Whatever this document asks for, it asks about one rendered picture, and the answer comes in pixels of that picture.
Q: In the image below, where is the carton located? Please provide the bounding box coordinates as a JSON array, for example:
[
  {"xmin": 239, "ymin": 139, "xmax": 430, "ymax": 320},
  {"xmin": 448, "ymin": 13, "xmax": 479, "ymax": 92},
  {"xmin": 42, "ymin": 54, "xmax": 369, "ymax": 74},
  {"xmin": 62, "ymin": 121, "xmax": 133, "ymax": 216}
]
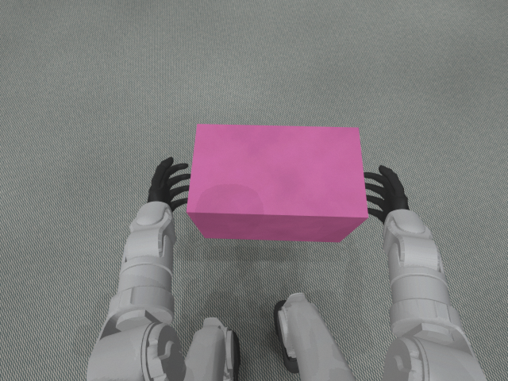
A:
[{"xmin": 187, "ymin": 124, "xmax": 368, "ymax": 242}]

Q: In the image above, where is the robot right hand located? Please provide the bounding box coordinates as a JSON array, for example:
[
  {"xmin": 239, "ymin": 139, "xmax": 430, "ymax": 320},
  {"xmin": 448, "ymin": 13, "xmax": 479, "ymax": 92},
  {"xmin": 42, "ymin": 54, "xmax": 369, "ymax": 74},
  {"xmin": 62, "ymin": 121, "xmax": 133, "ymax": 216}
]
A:
[{"xmin": 364, "ymin": 165, "xmax": 410, "ymax": 224}]

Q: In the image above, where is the left robot upper arm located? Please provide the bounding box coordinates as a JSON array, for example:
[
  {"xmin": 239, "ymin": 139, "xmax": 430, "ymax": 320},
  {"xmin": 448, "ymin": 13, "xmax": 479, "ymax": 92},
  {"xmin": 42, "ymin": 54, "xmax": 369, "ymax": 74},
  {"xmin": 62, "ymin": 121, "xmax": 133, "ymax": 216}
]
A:
[{"xmin": 87, "ymin": 321, "xmax": 187, "ymax": 381}]

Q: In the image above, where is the right robot forearm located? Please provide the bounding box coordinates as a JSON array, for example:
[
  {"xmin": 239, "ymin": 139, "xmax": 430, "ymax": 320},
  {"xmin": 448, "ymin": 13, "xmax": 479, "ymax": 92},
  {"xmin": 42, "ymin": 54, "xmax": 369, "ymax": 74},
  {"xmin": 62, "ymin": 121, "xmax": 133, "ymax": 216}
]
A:
[{"xmin": 383, "ymin": 210, "xmax": 487, "ymax": 381}]

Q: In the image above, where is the robot left hand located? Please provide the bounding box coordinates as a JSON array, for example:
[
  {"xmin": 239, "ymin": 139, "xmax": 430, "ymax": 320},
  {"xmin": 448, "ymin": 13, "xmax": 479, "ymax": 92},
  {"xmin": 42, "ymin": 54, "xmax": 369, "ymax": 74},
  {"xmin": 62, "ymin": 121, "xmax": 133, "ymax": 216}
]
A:
[{"xmin": 147, "ymin": 157, "xmax": 191, "ymax": 212}]

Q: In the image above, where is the right robot shin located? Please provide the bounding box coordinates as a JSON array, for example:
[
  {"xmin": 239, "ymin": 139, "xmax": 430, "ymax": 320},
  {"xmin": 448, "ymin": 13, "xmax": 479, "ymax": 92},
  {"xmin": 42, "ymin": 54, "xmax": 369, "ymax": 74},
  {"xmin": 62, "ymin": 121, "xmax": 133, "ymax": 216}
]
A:
[{"xmin": 283, "ymin": 293, "xmax": 319, "ymax": 357}]

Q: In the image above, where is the left robot thigh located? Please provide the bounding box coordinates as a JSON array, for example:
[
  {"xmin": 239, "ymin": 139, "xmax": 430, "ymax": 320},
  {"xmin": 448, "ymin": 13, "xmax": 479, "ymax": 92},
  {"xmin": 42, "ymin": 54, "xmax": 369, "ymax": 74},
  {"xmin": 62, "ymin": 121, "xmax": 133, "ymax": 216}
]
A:
[{"xmin": 183, "ymin": 325, "xmax": 234, "ymax": 381}]

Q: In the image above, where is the right robot upper arm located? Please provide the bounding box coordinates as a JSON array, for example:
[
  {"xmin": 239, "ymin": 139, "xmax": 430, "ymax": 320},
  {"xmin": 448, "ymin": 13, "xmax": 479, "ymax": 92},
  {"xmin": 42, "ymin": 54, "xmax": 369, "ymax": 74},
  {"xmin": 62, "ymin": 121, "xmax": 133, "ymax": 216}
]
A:
[{"xmin": 382, "ymin": 336, "xmax": 486, "ymax": 381}]

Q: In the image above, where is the left robot forearm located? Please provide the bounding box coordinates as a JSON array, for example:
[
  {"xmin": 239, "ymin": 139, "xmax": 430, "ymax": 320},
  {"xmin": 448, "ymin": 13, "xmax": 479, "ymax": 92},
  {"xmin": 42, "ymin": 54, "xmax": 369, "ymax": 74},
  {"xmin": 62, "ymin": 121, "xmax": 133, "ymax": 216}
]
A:
[{"xmin": 87, "ymin": 202, "xmax": 176, "ymax": 373}]

